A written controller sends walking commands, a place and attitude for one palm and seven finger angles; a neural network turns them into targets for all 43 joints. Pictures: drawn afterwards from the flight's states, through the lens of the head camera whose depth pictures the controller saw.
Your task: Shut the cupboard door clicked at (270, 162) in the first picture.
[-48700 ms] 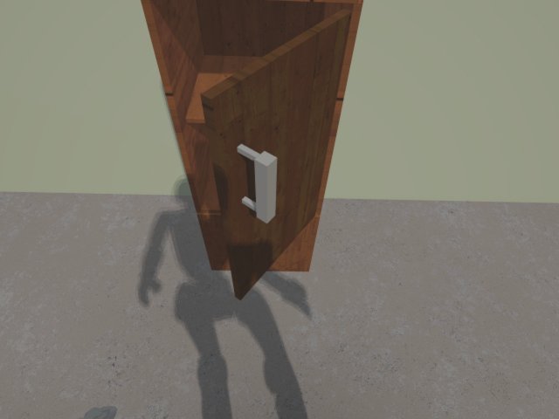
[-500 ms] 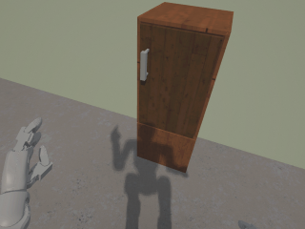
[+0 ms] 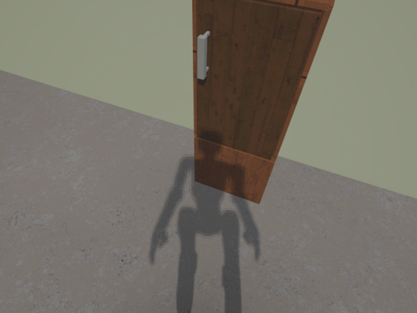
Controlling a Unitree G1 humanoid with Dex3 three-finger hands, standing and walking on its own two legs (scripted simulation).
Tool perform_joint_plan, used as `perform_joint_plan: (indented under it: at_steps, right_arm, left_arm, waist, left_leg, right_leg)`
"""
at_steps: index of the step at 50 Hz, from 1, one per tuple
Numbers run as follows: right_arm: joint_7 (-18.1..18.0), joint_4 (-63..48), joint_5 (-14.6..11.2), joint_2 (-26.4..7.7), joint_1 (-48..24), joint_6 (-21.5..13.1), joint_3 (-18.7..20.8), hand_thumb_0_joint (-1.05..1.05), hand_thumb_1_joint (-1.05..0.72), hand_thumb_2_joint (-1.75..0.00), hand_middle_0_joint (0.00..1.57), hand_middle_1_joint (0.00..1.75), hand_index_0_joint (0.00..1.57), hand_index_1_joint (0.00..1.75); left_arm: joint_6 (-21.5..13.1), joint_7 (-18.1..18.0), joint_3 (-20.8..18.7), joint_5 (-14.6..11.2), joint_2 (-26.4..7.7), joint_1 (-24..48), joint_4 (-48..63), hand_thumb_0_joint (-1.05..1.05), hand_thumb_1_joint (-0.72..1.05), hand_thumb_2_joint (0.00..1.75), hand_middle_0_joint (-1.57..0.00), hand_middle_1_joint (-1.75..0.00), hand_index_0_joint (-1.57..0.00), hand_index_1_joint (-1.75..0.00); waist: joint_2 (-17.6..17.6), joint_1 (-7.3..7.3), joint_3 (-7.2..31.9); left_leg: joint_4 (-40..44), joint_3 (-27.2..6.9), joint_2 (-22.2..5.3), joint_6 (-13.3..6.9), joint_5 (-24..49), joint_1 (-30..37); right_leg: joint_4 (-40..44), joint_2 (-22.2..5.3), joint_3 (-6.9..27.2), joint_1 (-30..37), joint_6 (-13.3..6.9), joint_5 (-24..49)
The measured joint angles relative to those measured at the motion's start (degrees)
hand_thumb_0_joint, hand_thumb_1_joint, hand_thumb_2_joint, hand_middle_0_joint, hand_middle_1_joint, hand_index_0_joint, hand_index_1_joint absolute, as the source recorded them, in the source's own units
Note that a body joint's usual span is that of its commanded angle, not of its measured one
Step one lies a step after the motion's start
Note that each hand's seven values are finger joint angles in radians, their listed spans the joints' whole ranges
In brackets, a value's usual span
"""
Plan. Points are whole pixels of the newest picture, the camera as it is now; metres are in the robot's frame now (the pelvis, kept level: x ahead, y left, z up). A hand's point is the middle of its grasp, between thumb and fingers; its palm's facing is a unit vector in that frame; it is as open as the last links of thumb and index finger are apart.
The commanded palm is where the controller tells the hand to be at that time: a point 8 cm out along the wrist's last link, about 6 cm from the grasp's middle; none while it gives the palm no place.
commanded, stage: let the arm hang, fingers relaxed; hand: left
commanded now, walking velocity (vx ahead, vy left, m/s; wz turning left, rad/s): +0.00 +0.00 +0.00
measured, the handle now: (204, 55) +0.85 +0.07 +0.06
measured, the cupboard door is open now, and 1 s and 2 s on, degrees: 0 0 0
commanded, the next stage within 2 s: look to check the result in 0.54 s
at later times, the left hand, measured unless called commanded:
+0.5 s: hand out of the picture +0.03 +0.17 -0.17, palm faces -0.02 -0.98 -0.21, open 7.4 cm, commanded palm none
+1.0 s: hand out of the picture +0.03 +0.16 -0.17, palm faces +0.00 -0.98 -0.22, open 7.4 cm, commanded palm none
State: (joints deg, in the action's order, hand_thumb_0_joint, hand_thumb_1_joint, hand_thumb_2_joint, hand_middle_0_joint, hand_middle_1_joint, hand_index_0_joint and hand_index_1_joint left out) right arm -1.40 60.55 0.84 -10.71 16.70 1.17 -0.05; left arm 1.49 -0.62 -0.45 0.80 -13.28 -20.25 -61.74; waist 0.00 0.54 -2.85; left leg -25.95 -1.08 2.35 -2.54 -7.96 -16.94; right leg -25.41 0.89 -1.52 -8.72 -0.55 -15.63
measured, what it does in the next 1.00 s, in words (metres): stands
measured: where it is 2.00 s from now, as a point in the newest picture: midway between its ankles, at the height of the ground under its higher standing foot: outside the picture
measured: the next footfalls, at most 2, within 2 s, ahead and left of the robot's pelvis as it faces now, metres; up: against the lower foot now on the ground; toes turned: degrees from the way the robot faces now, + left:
none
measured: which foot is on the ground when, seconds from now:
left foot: down 0.00-1.00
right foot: down 0.00-1.00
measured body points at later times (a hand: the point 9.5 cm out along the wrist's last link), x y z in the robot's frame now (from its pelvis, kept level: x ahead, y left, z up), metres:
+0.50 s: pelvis +0.01 -0.02 +0.00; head +0.00 -0.01 +0.45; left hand +0.03 +0.22 -0.15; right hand +0.01 -0.27 -0.15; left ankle +0.07 +0.09 -0.74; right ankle -0.02 -0.12 -0.74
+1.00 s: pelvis +0.03 -0.02 +0.01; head +0.04 -0.02 +0.46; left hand +0.03 +0.22 -0.15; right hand +0.04 -0.25 -0.16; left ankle +0.07 +0.09 -0.74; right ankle -0.02 -0.12 -0.74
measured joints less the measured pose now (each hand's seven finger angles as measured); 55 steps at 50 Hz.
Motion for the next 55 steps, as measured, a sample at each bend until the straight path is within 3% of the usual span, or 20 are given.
perform_joint_plan:
  at_steps: [14, 29, 43, 55]
  right_arm:
    - [0.2, 2.7, 0.0, -1.3, -3.5, -0.8, 0.9, 0.01, -0.90, -0.90, 0.20, 0.30, 0.20, 0.30]
    - [-0.2, 4.6, 0.1, -1.2, -1.9, -0.9, 0.3, 0.01, -0.91, -0.90, 0.20, 0.30, 0.20, 0.30]
    - [-0.4, 4.9, 0.0, 0.9, -2.6, -1.0, -0.3, 0.01, -0.91, -0.90, 0.20, 0.30, 0.20, 0.30]
    - [-0.5, 4.7, -0.1, 0.5, -3.9, -1.1, -0.1, 0.01, -0.91, -0.90, 0.20, 0.30, 0.20, 0.30]
  left_arm:
    - [-1.7, -0.1, 0.2, 0.3, 0.6, 3.4, -2.8, 0.00, 0.91, 0.89, -0.20, -0.30, -0.20, -0.30]
    - [-2.0, -0.1, 0.7, 0.0, 2.2, 6.3, -2.9, 0.00, 0.91, 0.89, -0.20, -0.30, -0.20, -0.30]
    - [-2.0, -0.8, 0.5, -0.2, 2.7, 5.2, -3.8, 0.00, 0.91, 0.89, -0.20, -0.30, -0.20, -0.30]
    - [-2.2, -0.9, 0.5, -0.1, 3.1, 4.1, -3.9, 0.00, 0.91, 0.89, -0.20, -0.30, -0.20, -0.30]
  waist:
    - [-1.3, -0.66, 3.0]
    - [0.4, -1.58, 1.3]
    - [-0.4, -1.23, 0.4]
    - [0.0, -0.70, 0.7]
  left_leg:
    - [4.4, 0.7, -0.1, 0.5, 2.0, 3.4]
    - [4.2, 0.3, -1.0, 1.5, 1.1, 3.8]
    - [4.2, 0.3, -1.1, 1.6, -0.1, 5.0]
    - [4.3, 0.5, -1.0, 1.6, -0.9, 5.8]
  right_leg:
    - [1.8, -0.1, 0.8, 2.0, -0.4, 0.9]
    - [3.6, 0.9, 0.6, 3.2, -1.3, 1.0]
    - [4.7, 1.0, 0.7, 4.9, -1.4, 0.4]
    - [5.1, 0.9, 0.9, 5.8, -1.4, -0.1]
